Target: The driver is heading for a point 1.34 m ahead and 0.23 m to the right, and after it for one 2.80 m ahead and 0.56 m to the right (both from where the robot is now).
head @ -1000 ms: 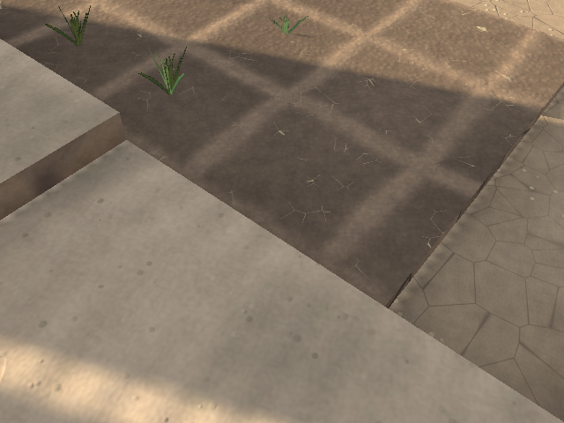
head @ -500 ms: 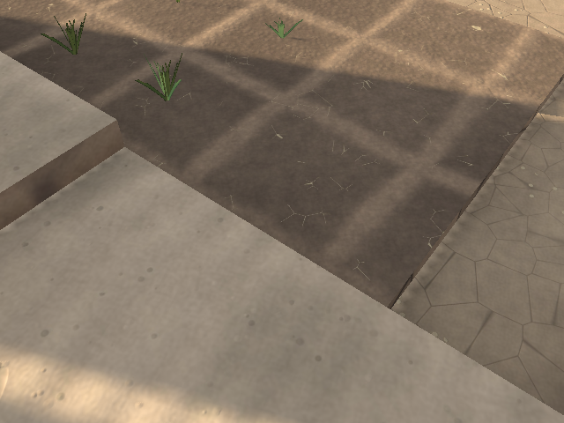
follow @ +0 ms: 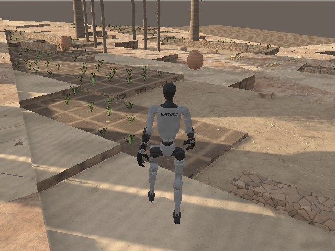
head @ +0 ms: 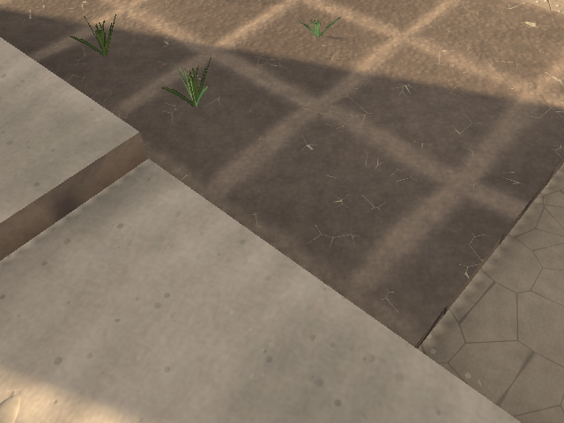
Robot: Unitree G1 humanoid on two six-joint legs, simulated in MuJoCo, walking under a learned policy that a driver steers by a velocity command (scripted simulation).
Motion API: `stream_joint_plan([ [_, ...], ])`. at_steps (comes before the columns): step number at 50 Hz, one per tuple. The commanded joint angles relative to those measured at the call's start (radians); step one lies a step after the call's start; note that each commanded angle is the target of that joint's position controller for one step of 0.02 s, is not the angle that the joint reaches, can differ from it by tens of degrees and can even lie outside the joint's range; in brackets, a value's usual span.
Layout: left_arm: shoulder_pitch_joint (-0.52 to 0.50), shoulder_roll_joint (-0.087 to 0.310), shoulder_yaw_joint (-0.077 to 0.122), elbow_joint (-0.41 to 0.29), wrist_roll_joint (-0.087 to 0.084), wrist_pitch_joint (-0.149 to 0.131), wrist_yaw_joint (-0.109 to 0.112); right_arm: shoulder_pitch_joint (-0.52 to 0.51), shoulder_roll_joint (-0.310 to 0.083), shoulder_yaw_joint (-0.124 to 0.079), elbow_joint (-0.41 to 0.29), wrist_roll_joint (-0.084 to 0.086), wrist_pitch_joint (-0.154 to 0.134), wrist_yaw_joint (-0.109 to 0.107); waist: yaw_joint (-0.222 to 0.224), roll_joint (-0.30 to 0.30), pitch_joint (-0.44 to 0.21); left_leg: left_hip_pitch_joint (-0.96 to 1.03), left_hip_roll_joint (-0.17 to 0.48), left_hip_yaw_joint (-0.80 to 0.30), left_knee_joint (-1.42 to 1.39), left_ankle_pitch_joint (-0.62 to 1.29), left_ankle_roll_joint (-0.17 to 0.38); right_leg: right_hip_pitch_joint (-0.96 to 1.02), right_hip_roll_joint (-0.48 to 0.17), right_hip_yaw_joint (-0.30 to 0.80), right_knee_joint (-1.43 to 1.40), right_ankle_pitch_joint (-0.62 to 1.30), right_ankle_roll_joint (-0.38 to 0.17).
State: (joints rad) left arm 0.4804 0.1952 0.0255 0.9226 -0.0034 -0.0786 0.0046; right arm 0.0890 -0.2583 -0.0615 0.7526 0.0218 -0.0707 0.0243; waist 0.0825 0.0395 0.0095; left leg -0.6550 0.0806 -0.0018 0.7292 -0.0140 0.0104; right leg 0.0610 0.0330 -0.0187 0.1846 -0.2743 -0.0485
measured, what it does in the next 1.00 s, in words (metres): walks ahead, turning right: left foot, then right foot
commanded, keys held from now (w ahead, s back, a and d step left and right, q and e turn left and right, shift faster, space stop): w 0.38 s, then w+e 0.46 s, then e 0.16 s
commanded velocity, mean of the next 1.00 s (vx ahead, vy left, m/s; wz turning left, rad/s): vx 0.46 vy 0.00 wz -0.24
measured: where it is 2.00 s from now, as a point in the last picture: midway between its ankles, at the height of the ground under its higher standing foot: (354, 344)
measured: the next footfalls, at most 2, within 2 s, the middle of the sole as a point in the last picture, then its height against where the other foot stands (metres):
left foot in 0.16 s outside the picture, level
right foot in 0.72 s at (378, 384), level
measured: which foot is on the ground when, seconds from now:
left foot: up 0.00-0.14, down 0.16-0.72, up 0.74-1.00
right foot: down 0.00-0.16, up 0.18-0.70, down 0.72-1.00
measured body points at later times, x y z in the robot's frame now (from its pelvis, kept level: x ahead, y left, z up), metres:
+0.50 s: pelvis +0.28 +0.05 +0.00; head +0.30 +0.05 +0.45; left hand +0.45 +0.31 -0.10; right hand +0.29 -0.22 -0.13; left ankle +0.25 +0.13 -0.74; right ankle +0.44 -0.13 -0.67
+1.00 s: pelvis +0.56 -0.04 +0.00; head +0.60 -0.06 +0.45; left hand +0.72 +0.21 -0.10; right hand +0.66 -0.35 -0.10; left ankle +0.71 +0.12 -0.67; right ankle +0.55 -0.10 -0.74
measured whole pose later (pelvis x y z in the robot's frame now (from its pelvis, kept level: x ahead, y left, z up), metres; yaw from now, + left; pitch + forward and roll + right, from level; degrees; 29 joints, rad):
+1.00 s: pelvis +0.56 -0.04 +0.00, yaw -17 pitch +2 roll +0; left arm 0.30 0.28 0.06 0.69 -0.01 -0.05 -0.01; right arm 0.09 -0.31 -0.05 0.73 -0.02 -0.08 -0.02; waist 0.04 0.03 0.05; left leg -0.68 0.08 -0.10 0.93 -0.21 -0.05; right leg -0.24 0.12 0.08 0.35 -0.14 -0.10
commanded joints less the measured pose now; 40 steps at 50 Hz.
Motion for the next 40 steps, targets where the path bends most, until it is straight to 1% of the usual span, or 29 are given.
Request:
stream_joint_plan([
  [1, 0.034, 0.187, 0.04, -0.028, -0.009, -0.008, 0.011, -0.183, -0.023, 0.01, -0.112, 0.007, -0.021, 0.014, 0.009, -0.132, 0.128, 0.0, -0.035, 0.034, -0.125, 0.078, 0.0, -0.09, -0.24, 0.113, -0.085, 0.308, -0.137],
  [3, 0.032, 0.19, 0.044, -0.017, -0.016, -0.004, 0.012, -0.209, -0.039, 0.009, -0.128, 0.009, -0.027, 0.023, -0.005, -0.132, 0.139, 0.0, -0.036, 0.02, -0.169, 0.056, 0.027, -0.035, -0.272, 0.111, -0.062, 0.356, -0.13],
  [4, 0.025, 0.197, 0.047, -0.015, -0.018, -0.001, 0.012, -0.208, -0.052, 0.006, -0.131, 0.008, -0.03, 0.027, -0.018, -0.133, 0.132, 0.014, -0.041, 0.02, -0.186, 0.029, 0.044, -0.002, -0.284, 0.106, -0.036, 0.415, -0.122],
  [5, 0.011, 0.208, 0.052, -0.017, -0.017, 0.002, 0.012, -0.186, -0.069, -0.001, -0.128, 0.006, -0.033, 0.029, -0.042, -0.139, 0.106, 0.063, -0.056, 0.028, -0.2, 0.0, 0.062, 0.025, -0.289, 0.097, 0.009, 0.539, -0.111],
  [6, -0.001, 0.223, 0.057, -0.02, -0.014, 0.007, 0.013, -0.139, -0.092, -0.011, -0.118, 0.004, -0.033, 0.027, -0.073, -0.158, 0.056, 0.148, -0.084, 0.047, -0.196, -0.031, 0.079, 0.045, -0.288, 0.089, 0.08, 0.717, -0.101],
  [7, -0.02, 0.232, 0.06, -0.024, -0.009, 0.015, 0.013, -0.024, -0.124, -0.029, -0.087, 0.005, -0.031, 0.021, -0.138, -0.169, -0.024, 0.301, -0.118, 0.073, -0.203, -0.042, 0.105, 0.039, -0.265, 0.064, 0.219, 0.889, -0.084],
  [8, -0.034, 0.221, 0.055, -0.033, -0.004, 0.02, 0.014, 0.153, -0.165, -0.05, -0.035, 0.006, -0.025, 0.01, -0.22, -0.158, -0.133, 0.559, -0.107, 0.059, -0.197, -0.024, 0.137, -0.068, -0.221, 0.037, 0.43, 0.899, -0.054],
  [9, -0.017, 0.176, 0.037, -0.06, 0.018, 0.019, 0.016, 0.338, -0.244, -0.066, 0.001, -0.01, -0.017, -0.006, -0.26, 0.002, -0.294, 0.884, 0.12, -0.215, -0.174, -0.067, 0.202, -0.317, -0.144, 0.006, 0.775, 0.494, -0.025],
  [10, 0.134, 0.03, 0.0, -0.052, -0.004, -0.002, 0.003, 0.358, -0.261, -0.061, 0.024, -0.02, -0.022, 0.01, -0.16, 0.27, -0.437, 1.113, 0.319, -0.73, -0.357, -0.36, 0.353, -0.639, 0.041, 0.11, 1.076, -0.29, 0.019],
  [11, 0.032, 0.154, 0.027, -0.056, -0.034, -0.024, -0.003, 0.31, -0.16, -0.038, 0.023, -0.01, -0.023, 0.01, -0.193, 0.163, -0.314, 1.013, 0.278, -0.743, -0.452, -0.477, 0.3, -0.748, -0.013, 0.187, 1.169, -0.281, 0.002],
  [12, -0.084, 0.201, 0.042, -0.096, -0.053, -0.035, -0.006, 0.224, -0.127, -0.026, 0.017, -0.006, -0.024, 0.007, -0.174, 0.1, -0.151, 0.855, 0.248, -0.577, -0.471, -0.423, 0.256, -0.796, -0.063, 0.146, 1.16, -0.183, -0.011],
  [13, -0.137, 0.192, 0.041, -0.11, -0.042, -0.04, 0.001, 0.15, -0.118, -0.021, 0.007, -0.01, -0.027, 0.008, -0.137, -0.009, -0.081, 0.698, 0.215, -0.462, -0.495, -0.288, 0.236, -0.75, -0.115, 0.122, 1.11, -0.085, -0.01],
  [14, -0.153, 0.184, 0.047, -0.112, -0.024, -0.036, 0.006, 0.108, -0.099, -0.017, 0.004, -0.021, -0.032, 0.012, -0.104, -0.022, -0.042, 0.588, 0.174, -0.371, -0.519, -0.181, 0.227, -0.705, -0.147, 0.113, 1.057, -0.028, -0.005],
  [15, -0.123, 0.168, 0.048, -0.107, -0.019, -0.025, 0.005, 0.092, -0.083, -0.012, 0.009, -0.033, -0.038, 0.013, -0.07, 0.01, -0.047, 0.528, 0.147, -0.314, -0.546, -0.137, 0.224, -0.645, -0.173, 0.122, 1.031, 0.008, -0.002],
  [17, -0.102, 0.138, 0.045, -0.104, -0.017, -0.003, 0.008, 0.103, -0.079, -0.011, 0.029, -0.024, -0.051, 0.014, -0.05, 0.023, -0.035, 0.465, 0.129, -0.25, -0.591, -0.097, 0.242, -0.622, -0.189, 0.109, 0.983, 0.023, 0.012],
  [18, -0.125, 0.136, 0.045, -0.115, -0.014, 0.006, 0.009, 0.113, -0.089, -0.012, 0.042, -0.021, -0.055, 0.012, -0.047, 0.02, -0.011, 0.439, 0.127, -0.222, -0.609, -0.083, 0.246, -0.644, -0.197, 0.104, 0.95, 0.04, 0.022],
  [21, -0.237, 0.139, 0.043, -0.154, -0.007, 0.012, 0.01, 0.158, -0.126, -0.019, 0.072, -0.026, -0.053, -0.006, -0.072, 0.005, 0.038, 0.456, 0.125, -0.149, -0.64, -0.03, 0.243, -0.755, -0.207, 0.098, 0.804, 0.188, 0.052],
  [24, -0.32, 0.127, 0.035, -0.175, -0.011, 0.002, -0.005, 0.188, -0.141, -0.017, 0.091, -0.025, -0.048, -0.016, -0.105, -0.002, 0.043, 0.484, 0.094, -0.042, -0.637, 0.035, 0.196, -0.736, -0.18, 0.072, 0.61, 0.368, 0.044],
  [26, -0.409, 0.118, 0.028, -0.207, -0.017, -0.002, -0.015, 0.223, -0.156, -0.017, 0.109, -0.023, -0.046, -0.019, -0.141, -0.008, 0.058, 0.517, 0.099, 0.001, -0.642, 0.035, 0.177, -0.727, -0.154, 0.054, 0.51, 0.425, 0.033],
  [29, -0.481, 0.112, 0.022, -0.251, -0.021, -0.004, -0.037, 0.273, -0.164, -0.017, 0.138, -0.019, -0.033, -0.02, -0.17, -0.016, 0.074, 0.639, 0.14, 0.038, -0.614, 0.055, 0.169, -0.763, -0.131, 0.051, 0.425, 0.419, 0.016],
  [31, -0.514, 0.115, 0.021, -0.284, -0.022, -0.004, -0.052, 0.287, -0.168, -0.02, 0.149, -0.015, -0.019, -0.022, -0.173, -0.012, 0.079, 0.71, 0.163, 0.058, -0.573, 0.092, 0.158, -0.779, -0.117, 0.036, 0.394, 0.355, -0.001],
  [33, -0.509, 0.13, 0.026, -0.308, -0.021, -0.003, -0.067, 0.275, -0.182, -0.026, 0.147, -0.01, -0.005, -0.025, -0.154, 0.006, 0.068, 0.772, 0.182, 0.075, -0.499, 0.24, 0.138, -0.764, -0.094, 0.005, 0.38, 0.246, -0.03],
  [34, -0.478, 0.148, 0.034, -0.313, -0.019, -0.001, -0.071, 0.257, -0.199, -0.031, 0.138, -0.01, 0.003, -0.03, -0.13, 0.025, 0.04, 0.788, 0.182, 0.09, -0.428, 0.418, 0.125, -0.708, -0.064, -0.028, 0.382, 0.182, -0.049],
  [35, -0.401, 0.178, 0.051, -0.304, -0.017, 0.001, -0.07, 0.241, -0.216, -0.036, 0.127, -0.011, 0.012, -0.037, -0.085, 0.044, -0.02, 0.79, 0.173, 0.111, -0.306, 0.607, 0.11, -0.597, -0.023, -0.063, 0.386, 0.136, -0.07],
  [36, -0.243, 0.228, 0.081, -0.268, -0.02, 0.002, -0.064, 0.227, -0.21, -0.033, 0.114, -0.014, 0.023, -0.046, -0.002, 0.026, -0.109, 0.728, 0.137, 0.152, -0.097, 0.682, 0.08, -0.382, 0.02, -0.074, 0.344, 0.178, -0.103],
  [37, -0.067, 0.32, 0.113, -0.242, -0.016, 0.01, -0.047, 0.246, -0.184, -0.018, 0.082, -0.032, 0.018, -0.057, 0.057, -0.083, -0.239, 0.486, 0.098, 0.164, 0.221, 0.427, 0.043, -0.049, -0.13, 0.167, 0.349, 0.216, -0.174],
  [38, -0.07, 0.389, 0.124, -0.247, -0.031, 0.007, -0.048, 0.365, -0.037, 0.031, 0.051, -0.055, -0.011, -0.03, -0.044, -0.316, -0.368, 0.029, -0.123, 0.078, 0.555, -0.473, -0.016, 0.331, -0.347, 0.714, 0.257, -0.002, -0.36],
  [39, -0.029, 0.285, 0.096, -0.26, -0.024, 0.006, -0.043, 0.275, -0.139, 0.01, 0.051, -0.023, -0.049, -0.012, 0.023, -0.224, -0.425, -0.097, -0.11, -0.102, 0.657, -0.542, 0.006, 0.389, -0.365, 0.837, 0.146, -0.073, -0.347],
  [40, -0.066, 0.247, 0.083, -0.26, -0.011, 0.004, -0.04, 0.167, -0.185, -0.002, 0.009, 0.012, -0.07, -0.004, 0.036, -0.177, -0.283, -0.157, -0.062, -0.111, 0.649, -0.445, 0.03, 0.29, -0.331, 0.675, 0.135, 0.035, -0.295],
])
